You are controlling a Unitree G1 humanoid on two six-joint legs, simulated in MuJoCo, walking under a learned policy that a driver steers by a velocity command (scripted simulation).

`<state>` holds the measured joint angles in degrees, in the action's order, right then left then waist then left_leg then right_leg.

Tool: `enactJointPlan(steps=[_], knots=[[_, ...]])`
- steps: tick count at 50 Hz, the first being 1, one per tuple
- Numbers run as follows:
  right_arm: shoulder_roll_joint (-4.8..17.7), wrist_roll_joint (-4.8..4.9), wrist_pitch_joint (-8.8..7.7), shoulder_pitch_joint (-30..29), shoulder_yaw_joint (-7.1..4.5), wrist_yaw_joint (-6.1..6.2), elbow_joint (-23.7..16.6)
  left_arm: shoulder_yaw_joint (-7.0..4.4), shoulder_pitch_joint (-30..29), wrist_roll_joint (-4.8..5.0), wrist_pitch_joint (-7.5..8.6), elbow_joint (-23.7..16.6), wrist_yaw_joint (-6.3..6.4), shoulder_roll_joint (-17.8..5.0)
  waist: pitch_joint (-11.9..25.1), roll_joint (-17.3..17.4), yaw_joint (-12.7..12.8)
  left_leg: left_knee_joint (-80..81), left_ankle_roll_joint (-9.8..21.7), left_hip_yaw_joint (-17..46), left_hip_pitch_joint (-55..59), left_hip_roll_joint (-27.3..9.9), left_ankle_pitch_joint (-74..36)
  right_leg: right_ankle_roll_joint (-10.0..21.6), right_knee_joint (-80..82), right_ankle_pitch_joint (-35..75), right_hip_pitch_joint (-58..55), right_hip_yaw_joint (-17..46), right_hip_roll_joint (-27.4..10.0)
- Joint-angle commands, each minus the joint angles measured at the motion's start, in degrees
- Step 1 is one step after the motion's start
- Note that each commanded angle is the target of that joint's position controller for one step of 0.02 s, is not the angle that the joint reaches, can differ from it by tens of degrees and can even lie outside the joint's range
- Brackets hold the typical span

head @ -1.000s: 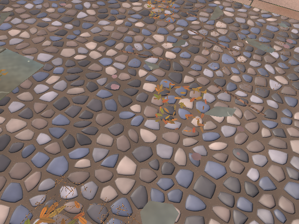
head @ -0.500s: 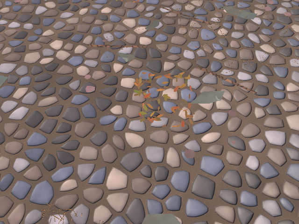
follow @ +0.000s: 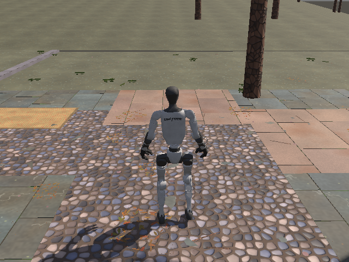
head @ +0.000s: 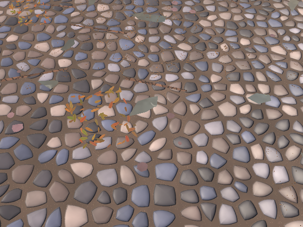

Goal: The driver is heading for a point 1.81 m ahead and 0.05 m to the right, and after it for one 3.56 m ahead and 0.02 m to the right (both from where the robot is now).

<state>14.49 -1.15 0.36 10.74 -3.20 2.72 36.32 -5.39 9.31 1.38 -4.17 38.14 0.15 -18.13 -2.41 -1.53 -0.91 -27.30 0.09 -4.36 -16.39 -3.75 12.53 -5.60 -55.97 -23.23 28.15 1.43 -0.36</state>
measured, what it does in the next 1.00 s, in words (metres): walks ahead: right foot, then left foot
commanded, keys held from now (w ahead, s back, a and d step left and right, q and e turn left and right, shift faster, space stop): e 0.12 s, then no key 0.32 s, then w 0.56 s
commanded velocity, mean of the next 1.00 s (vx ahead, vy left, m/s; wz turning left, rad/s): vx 0.17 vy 0.00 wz -0.21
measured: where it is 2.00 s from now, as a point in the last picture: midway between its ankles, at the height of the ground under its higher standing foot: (192, 184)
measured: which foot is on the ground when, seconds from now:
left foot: down 0.00-0.14, up 0.16-0.50, down 0.52-0.88, up 0.90-1.00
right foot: up 0.00-0.12, down 0.14-0.56, up 0.58-0.86, down 0.88-1.00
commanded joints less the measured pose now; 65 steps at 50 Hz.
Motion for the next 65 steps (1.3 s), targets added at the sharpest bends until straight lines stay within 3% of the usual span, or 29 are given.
enactJointPlan(steps=[1,4,6,7,8,9,10,12,14,18,22,25,27,28,30,32,34,37,41,43,44,45,46,47,49,50,53,58,65], knots=[[12.3,0.6,-0.22,0.1,-4.05,-0.19,-2.8,-0.33,-3.5,0.01,0.76,-6.2,-0.79,-3.1,7.7,13.1,-1.7,6.4,12.1,8.7,10.3,-13.8,-20.6,0.9,8.1,-1.1,-1.2,-3.5,-0.4],[12.7,1.89,-0.29,-1.0,-4.41,-0.75,-2.1,-0.85,-1.4,0.1,0.3,-6.2,-1.47,-3.7,7.6,13.1,-0.3,3.6,10.7,7.3,9.9,-14.6,-21.1,3.6,18.7,3.3,-6.6,-5.5,0.3],[10.9,2.71,-0.39,0.4,-4.12,-0.85,-0.6,-1.62,3.3,-0.1,0.32,-4.5,-1.29,-4.4,8.1,9.8,1.9,-3.3,5.6,2.8,4.6,-12.1,-15.4,7.1,32.0,14.5,-17.4,-5.5,2.3],[8.0,1.15,-0.53,2.4,-3.3,-1.14,-0.5,-2.82,5.1,-0.09,0.59,-4.8,-0.58,-9.0,8.7,-1.6,1.0,-15.2,0.0,-2.6,-7.1,-7.3,-1.7,10.7,34.9,30.3,-28.1,7.3,-5.9],[5.4,-1.3,-0.75,-0.3,-1.92,-1.17,-4.1,-3.63,4.2,-1.41,1.11,-6.2,-0.1,-14.9,7.7,-17.5,0.7,-28.9,-5.1,-3.4,-23.7,1.1,26.1,22.2,33.7,48.6,-31.2,26.4,-21.2],[8.6,-0.19,-0.89,-5.4,-2.83,-0.64,-4.3,-2.7,6.3,-3.24,2.47,-6.1,-0.42,-11.4,11.6,-11.1,6.0,-38.1,-5.1,5.4,-23.3,1.2,27.8,27.2,35.1,45.1,-27.6,26.2,-22.7],[9.7,1.09,-0.55,-5.7,-3.24,-0.56,-3.8,-1.69,4.0,-3.28,3.41,-5.2,-0.33,-9.4,9.2,-8.5,4.1,-40.6,-4.4,6.8,-23.5,0.2,23.4,24.6,35.2,40.8,-25.6,20.4,-19.3],[9.8,0.61,0.12,-3.6,-3.63,0.04,-1.6,-0.58,-1.9,-1.25,3.84,-5.1,0.27,-6.3,7.0,-5.8,1.5,-38.1,-4.4,7.4,-22.8,-0.5,15.0,19.3,35.0,36.6,-23.4,14.6,-14.1],[8.8,0.53,0.27,-1.0,-3.47,-0.18,-0.4,0.4,-3.6,-1.4,3.68,-4.8,0.85,-4.7,8.0,-5.9,-0.2,-38.2,-5.3,6.5,-16.9,0.7,9.5,18.9,35.2,40.9,-20.0,10.9,-11.8],[5.4,0.94,0.2,-2.2,-1.81,-0.89,-0.1,0.72,-3.4,-1.79,3.49,-3.5,1.23,-4.2,7.8,-5.9,1.0,-22.9,-5.3,6.0,-10.6,0.3,6.7,18.2,35.0,35.1,-20.3,9.0,-10.1],[6.6,1.43,0.14,-2.8,-1.77,-1.24,-0.2,0.84,-2.2,-1.95,3.21,-1.9,0.6,-5.0,5.6,-6.6,2.4,-12.2,-4.4,5.2,-4.0,1.0,9.0,19.5,35.1,28.1,-17.8,12.8,-11.5],[5.9,1.19,-0.66,0.7,-1.42,-1.7,1.8,1.53,-1.4,-0.95,3.34,-0.2,0.32,-4.3,4.2,-4.7,0.6,0.9,-2.0,2.0,6.1,3.5,1.3,16.5,37.0,-1.7,-11.9,14.4,-8.4],[8.2,1.2,-1.59,4.3,-1.64,-1.32,1.9,2.06,-1.9,-1.8,4.13,-0.3,0.03,-2.9,2.9,-0.5,-0.1,0.2,2.2,8.4,10.4,-1.6,5.7,13.3,31.0,-12.7,-4.8,13.3,-4.7],[11.8,1.11,-2.17,6.3,-2.82,-1.61,3.5,2.21,-2.2,-1.48,4.74,-1.4,-0.04,-1.3,1.1,9.7,0.7,4.3,6.3,14.8,8.8,-4.5,19.9,10.2,24.4,-12.3,0.6,3.5,1.8],[11.2,0.78,-3.26,10.0,-2.74,-1.95,4.2,1.29,-7.4,-0.05,6.39,-3.0,-0.07,-3.4,-3.8,16.6,-2.9,17.5,14.3,34.9,9.0,-16.1,30.9,7.5,6.8,-7.5,9.0,-1.9,2.9],[10.8,1.24,-4.3,10.6,-2.59,-1.47,4.5,0.46,-7.0,0.59,7.16,-3.0,-0.47,-4.1,-4.7,12.1,-2.5,18.0,15.4,36.8,13.3,-17.8,26.8,8.0,-3.6,-8.4,17.1,2.1,-0.9],[10.0,1.89,-4.57,9.3,-2.41,-1.26,4.2,0.89,-6.8,0.34,7.96,-2.4,-1.35,-2.0,-2.9,9.1,-2.1,18.1,12.4,28.6,15.8,-14.3,18.9,8.5,1.2,-2.3,17.0,1.2,-3.0],[10.4,2.16,-4.06,7.4,-2.65,-1.62,3.8,1.92,-7.3,-0.54,8.58,-1.6,-2.58,1.1,-0.2,10.4,-2.1,17.5,9.5,15.6,8.8,-7.7,6.3,7.0,13.6,4.9,1.9,-3.8,-0.8],[11.6,3.19,-3.6,7.7,-2.95,-2.49,4.2,1.27,-2.0,-0.02,8.11,0.2,-2.82,-1.1,0.8,9.7,0.8,14.4,9.5,13.3,1.4,-8.7,6.9,6.7,23.9,13.0,-13.6,-5.7,1.1],[9.1,2.47,-3.7,7.7,-1.88,-2.62,4.5,-0.21,7.3,0.25,7.79,3.2,-1.98,-3.9,3.2,7.3,5.3,5.5,6.9,10.9,-3.8,-6.8,3.7,8.2,25.6,11.9,-25.5,-5.3,1.7],[5.3,1.59,-3.94,7.0,-0.61,-2.71,3.8,-1.4,14.8,-0.04,7.99,4.5,-1.21,-7.7,6.4,-0.9,8.6,-12.5,3.4,5.3,-9.7,-2.0,4.1,11.1,30.6,6.2,-33.8,6.2,-6.8],[1.9,1.92,-5.03,8.3,0.44,-2.11,0.1,-2.54,19.3,-1.19,8.24,4.5,-1.35,-15.3,10.9,-17.8,7.7,-33.4,0.1,4.2,-25.0,5.4,18.6,20.9,41.7,-9.7,-41.6,37.0,-20.8],[7.1,3.35,-5.78,7.8,-0.89,-1.78,0.3,-1.39,16.6,-1.1,9.04,4.2,-1.78,-11.4,8.4,-11.7,7.1,-42.9,0.5,10.2,-30.5,3.3,18.9,23.4,46.4,-19.6,-38.3,44.4,-22.4],[9.4,4.07,-6.14,5.1,-1.56,-2.07,0.0,-0.22,13.3,-0.88,9.51,4.0,-1.81,-8.0,2.3,-8.9,5.7,-44.5,2.1,10.2,-33.8,0.3,13.4,21.8,45.8,-17.8,-34.1,37.3,-21.1],[8.2,2.48,-6.31,3.6,-1.49,-2.25,1.1,0.85,8.7,-1.61,9.62,3.4,-1.83,-4.8,-0.2,-3.7,3.4,-40.4,2.7,9.3,-30.9,-3.0,4.1,18.7,45.6,-3.1,-28.0,24.8,-15.6],[7.7,2.12,-6.1,3.8,-1.57,-2.61,1.3,1.15,7.7,-1.96,9.57,3.3,-1.72,-4.0,-0.2,-4.1,2.4,-38.4,2.6,9.3,-28.2,-4.0,1.1,17.6,46.4,2.4,-25.7,20.3,-13.4],[6.1,1.79,-5.16,3.0,-1.25,-3.2,1.5,1.19,9.0,-1.35,9.96,4.1,-1.2,-3.8,0.0,-2.8,1.7,-33.4,0.8,7.5,-27.2,-3.9,-4.5,17.9,48.3,15.5,-24.5,12.9,-11.5],[3.3,1.76,-5.42,-7.6,0.09,-3.83,-1.8,1.19,12.3,-0.96,9.29,6.3,-0.12,-5.0,-1.7,-1.9,4.3,-14.7,-1.0,4.9,-25.0,-2.0,-16.2,16.6,49.2,25.9,-23.7,4.7,-9.3],[3.8,2.43,-6.52,-17.4,0.36,-6.42,-5.3,0.82,17.8,-0.29,7.87,9.8,0.3,-6.6,-3.9,-1.6,5.9,-2.0,2.2,3.9,-23.2,1.1,-16.0,15.8,45.1,31.7,-32.9,3.9,-13.4]])
Keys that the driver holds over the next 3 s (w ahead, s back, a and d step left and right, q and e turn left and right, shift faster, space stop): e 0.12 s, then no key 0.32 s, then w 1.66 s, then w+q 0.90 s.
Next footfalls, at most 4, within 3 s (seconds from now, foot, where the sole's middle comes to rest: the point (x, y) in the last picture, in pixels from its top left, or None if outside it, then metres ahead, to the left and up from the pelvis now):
0.14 right None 0.02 -0.13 -0.78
0.52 left None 0.06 0.09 -0.78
0.88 right None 0.16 -0.20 -0.78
1.40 left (162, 204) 0.55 -0.06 -0.78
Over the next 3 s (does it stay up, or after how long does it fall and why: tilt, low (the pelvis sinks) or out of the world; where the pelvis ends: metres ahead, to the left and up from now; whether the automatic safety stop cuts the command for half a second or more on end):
stays up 1.25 -0.25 -0.02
